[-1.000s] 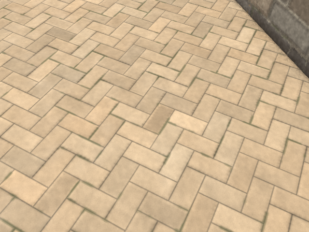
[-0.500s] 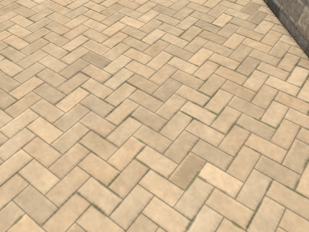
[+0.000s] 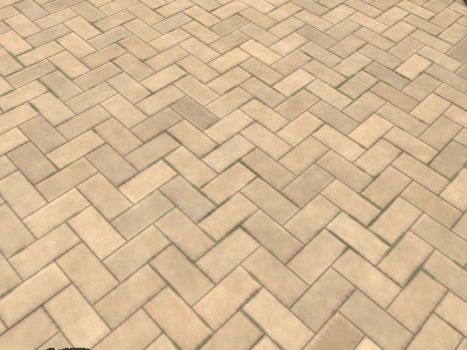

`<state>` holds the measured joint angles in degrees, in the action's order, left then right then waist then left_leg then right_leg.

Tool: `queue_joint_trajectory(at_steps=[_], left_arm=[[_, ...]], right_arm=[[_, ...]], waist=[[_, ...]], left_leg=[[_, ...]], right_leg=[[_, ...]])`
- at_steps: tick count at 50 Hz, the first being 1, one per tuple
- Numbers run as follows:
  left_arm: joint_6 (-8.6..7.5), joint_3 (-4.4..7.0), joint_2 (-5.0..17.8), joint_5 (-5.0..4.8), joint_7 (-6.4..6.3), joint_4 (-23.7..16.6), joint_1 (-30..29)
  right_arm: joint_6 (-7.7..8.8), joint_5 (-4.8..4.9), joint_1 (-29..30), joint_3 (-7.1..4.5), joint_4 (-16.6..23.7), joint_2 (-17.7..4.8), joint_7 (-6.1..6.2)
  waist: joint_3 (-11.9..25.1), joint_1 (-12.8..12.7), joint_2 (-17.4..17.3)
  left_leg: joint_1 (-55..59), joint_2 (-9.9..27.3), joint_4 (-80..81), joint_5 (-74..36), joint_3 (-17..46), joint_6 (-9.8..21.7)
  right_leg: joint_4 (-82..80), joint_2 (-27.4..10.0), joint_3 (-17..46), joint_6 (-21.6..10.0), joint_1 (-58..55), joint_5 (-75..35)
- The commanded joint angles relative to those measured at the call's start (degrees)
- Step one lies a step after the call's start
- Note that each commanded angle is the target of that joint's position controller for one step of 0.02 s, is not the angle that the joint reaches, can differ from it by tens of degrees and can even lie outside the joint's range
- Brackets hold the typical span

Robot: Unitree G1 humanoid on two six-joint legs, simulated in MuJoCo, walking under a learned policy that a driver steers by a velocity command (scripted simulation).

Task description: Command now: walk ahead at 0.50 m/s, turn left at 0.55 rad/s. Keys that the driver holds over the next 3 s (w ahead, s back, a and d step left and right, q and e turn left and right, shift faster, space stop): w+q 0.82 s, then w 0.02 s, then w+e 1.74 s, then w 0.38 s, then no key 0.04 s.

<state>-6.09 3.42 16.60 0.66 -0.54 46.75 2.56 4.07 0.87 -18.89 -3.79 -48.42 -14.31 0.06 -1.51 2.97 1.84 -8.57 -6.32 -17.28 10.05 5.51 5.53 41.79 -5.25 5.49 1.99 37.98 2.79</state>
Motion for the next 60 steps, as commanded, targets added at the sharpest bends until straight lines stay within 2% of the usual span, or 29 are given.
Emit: queue_joint_trajectory(at_steps=[1, 6, 8, 9, 10, 11, 12, 13, 14, 16, 19, 22, 26, 31, 33, 34, 35, 36, 37, 38, 39, 40, 41, 42, 43, 47, 53, 57, 60], left_arm=[[-0.78, 0.2, 2.23, -0.47, 0.42, -4.91, -5.68], [-1.88, 0.77, 5.01, -1.07, 1.5, -7.27, -8.28], [-2.51, 1.37, 6.44, -1.18, 1.57, -6.54, -4.17], [-2.81, 2.21, 8.01, -0.78, 1.27, -5.11, 1.73], [-2.93, 3.05, 10.69, 0.13, 0.86, -4.08, 10.57], [-2.08, 4.43, 15.51, 0.82, 0.51, -2.74, 18.02], [-1.52, 3.6, 11.57, -0.71, 0.9, -2.39, 17.94], [-1.14, 2.38, 6.94, -1.07, 0.81, -3.69, 14.67], [-0.62, 1.84, 5.49, -0.7, 0.72, -4.27, 11.55], [-0.38, 1.05, 3.54, 0.02, 0.8, -3.75, 8.02], [-1.07, 1.68, 4.85, -0.28, 0.97, -2.54, 8.04], [-1.25, 2.41, 6.78, -0.35, 0.8, -1.6, 8.74], [-0.43, 2.64, 8.09, -0.64, 0.5, -0.95, 9.94], [1.29, 3.28, 10.6, -1.78, 0.33, 0.58, 14.21], [2.09, 3.72, 12.12, -2.23, 0.08, 0.49, 13.9], [2.49, 4.0, 13.07, -2.42, -0.18, 0.32, 13.72], [2.97, 4.02, 13.34, -2.57, -0.44, 0.09, 13.11], [2.98, 3.37, 11.85, -2.26, -0.72, -0.27, 13.29], [2.31, 1.28, 5.22, 0.41, -0.37, -2.48, 15.88], [0.03, 0.0, 3.7, -0.14, 0.41, -5.3, 16.2], [-1.4, 1.38, 9.09, -2.48, 1.16, -6.53, 9.24], [-2.14, 1.11, 8.81, -3.09, 1.43, -7.4, 7.21], [-2.25, 1.02, 8.06, -1.85, 0.95, -6.53, 7.57], [-1.72, 1.46, 8.67, -0.84, 0.74, -5.76, 8.8], [-0.83, 1.53, 8.47, -0.85, 1.0, -4.95, 10.79], [1.29, 0.68, 5.33, -0.66, 0.94, -4.44, 9.94], [0.92, -0.36, 3.39, -1.76, 2.12, -6.42, 1.22], [0.81, -0.41, 3.59, -2.18, 3.51, -8.82, -2.56], [0.75, -0.18, 4.06, -1.76, 4.6, -10.14, -1.66]], right_arm=[[0.37, 0.29, -0.9, -2.53, 3.32, -10.21, 0.87], [-0.61, 0.56, -3.1, -2.66, 2.85, -9.89, 1.42], [-1.12, 0.31, -1.96, -2.79, 3.63, -9.98, 1.62], [-1.2, 0.18, -0.87, -2.32, 4.48, -8.71, 1.48], [-1.0, -0.52, 0.35, -1.24, 5.97, -6.14, 1.1], [-0.34, 0.64, -7.37, -0.06, 7.17, -2.18, 0.95], [-0.1, 1.4, -9.07, -0.25, 7.04, -5.97, 1.02], [-0.38, 1.55, -4.33, -1.48, 6.98, -10.63, 1.01], [-0.79, 1.04, -0.39, -1.69, 7.79, -10.87, 1.09], [-1.28, 0.31, 2.12, -1.97, 9.0, -8.96, 0.75], [-2.22, 0.75, 2.11, -1.38, 10.37, -5.65, 0.29], [-2.31, 0.44, 4.78, -1.17, 12.24, -5.24, 0.08], [-1.57, 0.52, 11.04, -0.56, 14.13, -4.21, -1.33], [-1.65, 0.69, 18.54, -0.3, 18.07, -4.2, -3.03], [-1.89, 0.48, 17.46, -1.05, 18.85, -5.74, -3.38], [-2.13, 0.31, 14.56, -1.82, 18.54, -7.18, -3.34], [-2.29, 0.37, 7.52, -3.17, 16.89, -9.35, -3.14], [-2.65, 0.51, -2.47, -5.14, 14.17, -12.83, -2.26], [-3.04, 0.78, -6.74, -6.35, 13.21, -18.56, -0.99], [-1.95, 0.44, -5.41, -5.85, 15.61, -20.32, -1.49], [-1.2, 0.02, -5.36, -4.36, 15.18, -15.08, -2.02], [-0.7, 0.01, -3.29, -3.67, 14.69, -13.04, -2.02], [-0.55, 0.12, 0.85, -3.16, 15.09, -11.64, -1.92], [-0.5, -0.3, 4.21, -2.41, 15.75, -9.58, -1.73], [-0.43, -0.9, 6.08, -1.83, 16.22, -8.34, -1.5], [0.79, -1.09, 4.61, -1.84, 13.43, -9.5, -0.76], [1.24, -1.31, 1.73, -1.66, 9.78, -10.34, -0.18], [0.79, -0.92, -0.5, -2.08, 7.05, -10.84, -0.16], [-0.26, -0.46, 0.31, -2.5, 6.43, -11.66, 0.46]], waist=[[0.57, 0.53, -6.37], [0.73, 0.53, -7.33], [2.04, -1.86, -9.15], [5.6, -4.83, -8.83], [13.42, -8.97, -5.61], [22.35, -7.25, 10.24], [22.15, -6.76, 14.94], [13.23, -7.76, 7.46], [7.71, -7.17, 2.72], [1.8, -4.54, 2.98], [0.78, -3.48, 3.75], [0.8, -3.59, 2.04], [-0.46, -5.87, 1.3], [-2.98, -7.92, 1.39], [-1.4, -5.97, 2.83], [0.98, -3.87, 3.98], [4.83, 0.41, 3.62], [9.92, 5.35, 1.46], [14.38, 3.46, -11.37], [23.98, 1.0, -16.35], [19.94, 4.29, -8.46], [12.54, 2.86, -7.52], [8.39, -0.12, -2.55], [6.25, -2.39, -3.2], [5.78, -4.01, -4.47], [3.6, -3.9, -4.86], [-0.83, 0.47, -5.19], [-3.26, 2.07, -4.53], [-2.01, 0.58, -5.46]], left_leg=[[-5.23, 11.6, 5.33, -8.84, 9.01, 6.44], [2.98, 14.71, -1.51, -8.03, 16.11, 5.51], [4.2, 14.8, -5.63, -12.23, 18.1, 4.76], [2.8, 12.01, -11.34, -16.0, 16.87, 3.34], [-3.91, 8.71, -24.89, -12.13, 13.26, 1.43], [-24.5, 0.2, -44.3, 10.82, 5.31, -3.15], [-34.21, 3.24, -54.03, 24.48, 5.11, -3.67], [-37.31, 6.24, -57.37, 20.02, 5.37, -3.96], [-36.11, 8.56, -56.9, 15.37, 2.96, -4.31], [-32.41, 11.94, -51.9, 10.27, 2.1, -4.32], [-30.85, 13.71, -48.55, 6.93, 0.41, -4.81], [-33.39, 14.26, -42.27, 0.19, 0.42, -5.6], [-30.91, 13.16, -29.07, -11.06, -3.0, -5.04], [-30.83, 11.31, -20.32, -7.7, -7.03, -2.95], [-26.5, 8.58, -18.8, -1.74, -9.62, -0.87], [-21.61, 6.36, -18.59, 1.2, -11.24, 0.4], [-12.23, 3.77, -15.92, 0.37, -12.43, 2.18], [3.98, 2.93, -13.3, -3.1, -10.28, 4.54], [22.65, 16.64, -13.21, -3.81, 11.86, 10.21], [32.65, 26.69, -3.05, 6.36, 42.83, 20.24], [30.65, 25.03, -0.26, 7.2, 37.14, 16.58], [22.89, 22.81, -0.14, 3.98, 28.47, 14.39], [13.84, 20.06, 0.13, -1.02, 22.36, 12.33], [7.1, 18.46, 0.96, -7.46, 17.62, 11.26], [2.9, 17.59, 2.38, -11.08, 14.86, 10.86], [-2.43, 16.58, 6.13, -19.54, 6.17, 10.7], [0.68, 15.96, 9.06, -11.35, -1.8, 6.59], [9.56, 19.55, 7.35, -13.07, -3.62, 5.82], [14.91, 21.12, 1.86, -26.35, -5.43, 3.89]], right_leg=[[-9.5, 3.97, -3.07, 0.39, -7.0, -9.34], [-15.76, 4.89, -0.68, -1.08, -8.55, -4.34], [-17.31, 5.32, -1.52, -2.71, -14.21, 0.21], [-19.0, 4.8, -1.99, -4.49, -23.28, -0.5], [-16.3, -2.68, 4.11, -8.04, -38.42, 0.26], [-17.83, -16.36, 26.86, -17.16, -60.87, 7.13], [-22.52, -20.34, 39.33, -18.68, -61.67, 18.64], [-23.97, -17.79, 31.45, -15.83, -53.79, 22.26], [-25.1, -15.13, 22.99, -13.58, -45.59, 18.3], [-28.79, -10.73, 12.86, -12.02, -34.17, 9.61], [-32.78, -9.64, 4.95, -13.13, -29.98, 3.1], [-33.87, -10.04, -0.83, -13.83, -31.75, -4.08], [-33.56, -8.02, -9.23, -11.73, -33.53, -7.84], [-30.86, -10.81, -12.77, -10.15, -41.01, -11.73], [-25.25, -11.33, -14.83, -9.01, -43.43, -26.62], [-19.63, -11.17, -15.92, -8.42, -43.89, -36.39], [-9.9, -10.01, -17.44, -7.36, -42.21, -41.77], [3.83, -7.91, -18.54, -5.2, -33.41, -36.08], [23.78, -2.35, -18.35, -2.31, -11.93, 4.73], [37.71, 7.21, -5.51, -0.96, 3.56, 33.03], [39.27, 3.82, 0.04, -1.79, 10.02, 28.32], [35.41, 1.72, -0.97, -2.83, 10.8, 23.3], [30.29, -0.62, -1.0, -2.61, 7.11, 19.37], [26.03, -2.31, -1.1, -2.1, 2.86, 16.93], [24.63, -3.32, -1.35, -1.65, -0.71, 15.19], [17.1, -3.65, -3.33, 0.91, -1.23, 6.8], [-1.9, -1.47, -4.46, -0.59, -1.01, -11.83], [-7.3, 0.31, -3.84, -2.94, 3.18, -8.01], [-8.95, 2.27, -5.84, -5.47, 2.05, 0.16]])
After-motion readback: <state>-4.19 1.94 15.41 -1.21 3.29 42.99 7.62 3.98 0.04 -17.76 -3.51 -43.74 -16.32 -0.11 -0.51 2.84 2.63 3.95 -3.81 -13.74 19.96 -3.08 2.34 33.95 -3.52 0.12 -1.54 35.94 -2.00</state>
